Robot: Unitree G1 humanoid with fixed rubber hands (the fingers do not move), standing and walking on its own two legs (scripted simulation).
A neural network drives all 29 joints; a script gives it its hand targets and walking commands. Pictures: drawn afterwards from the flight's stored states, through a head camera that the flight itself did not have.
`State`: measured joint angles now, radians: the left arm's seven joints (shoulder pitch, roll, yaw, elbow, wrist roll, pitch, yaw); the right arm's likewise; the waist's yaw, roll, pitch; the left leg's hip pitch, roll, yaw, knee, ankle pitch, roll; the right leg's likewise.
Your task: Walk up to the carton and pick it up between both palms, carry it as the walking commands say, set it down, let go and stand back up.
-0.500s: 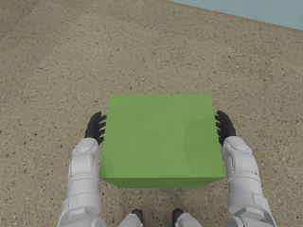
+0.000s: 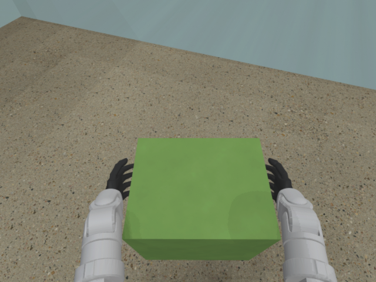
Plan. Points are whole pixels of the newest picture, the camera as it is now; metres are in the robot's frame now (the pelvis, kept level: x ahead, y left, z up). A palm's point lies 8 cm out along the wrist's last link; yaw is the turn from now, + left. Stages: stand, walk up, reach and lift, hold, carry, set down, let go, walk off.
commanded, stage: reach and lift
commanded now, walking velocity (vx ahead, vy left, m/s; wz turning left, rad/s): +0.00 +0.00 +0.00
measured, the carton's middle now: (198, 204) +0.31 +0.00 -0.07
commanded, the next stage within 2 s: hold in 1.16 s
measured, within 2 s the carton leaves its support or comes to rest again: neither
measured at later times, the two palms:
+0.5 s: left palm (110, 190) +0.29 +0.18 +0.05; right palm (296, 191) +0.29 -0.19 +0.05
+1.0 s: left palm (107, 193) +0.29 +0.18 +0.05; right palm (293, 191) +0.29 -0.19 +0.05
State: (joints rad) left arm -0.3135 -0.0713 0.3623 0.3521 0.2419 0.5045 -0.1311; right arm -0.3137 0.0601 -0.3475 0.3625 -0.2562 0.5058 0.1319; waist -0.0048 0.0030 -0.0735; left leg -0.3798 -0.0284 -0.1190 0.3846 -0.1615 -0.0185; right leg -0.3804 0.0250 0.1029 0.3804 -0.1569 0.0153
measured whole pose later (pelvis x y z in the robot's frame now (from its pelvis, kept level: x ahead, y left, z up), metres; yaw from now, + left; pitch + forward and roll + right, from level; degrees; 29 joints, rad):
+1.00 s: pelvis +0.01 +0.00 +0.01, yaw +0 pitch -5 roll +0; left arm -0.19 -0.06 0.27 0.14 0.21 0.71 -0.13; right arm -0.20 0.06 -0.26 0.14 -0.22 0.72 0.13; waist 0.00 0.00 0.03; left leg -0.01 -0.02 -0.11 0.25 -0.15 -0.01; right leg -0.01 0.02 0.10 0.25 -0.14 0.01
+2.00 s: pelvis +0.00 +0.00 +0.01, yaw +0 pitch -6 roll +0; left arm -0.20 -0.05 0.27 0.16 0.21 0.71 -0.13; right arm -0.20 0.06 -0.26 0.15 -0.22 0.72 0.11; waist 0.00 0.00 0.04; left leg -0.01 -0.02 -0.11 0.26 -0.15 -0.01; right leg -0.01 0.02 0.09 0.25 -0.14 0.01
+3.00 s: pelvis -0.01 -0.08 -0.01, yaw +9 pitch +4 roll -1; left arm -0.11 -0.05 0.21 -0.33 0.05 1.17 -0.02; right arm -0.10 0.03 -0.20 -0.35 -0.06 1.19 0.01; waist 0.01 0.03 -0.15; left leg -0.39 0.08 0.06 0.60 -0.28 -0.03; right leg -0.35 -0.02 -0.13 0.56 -0.26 -0.03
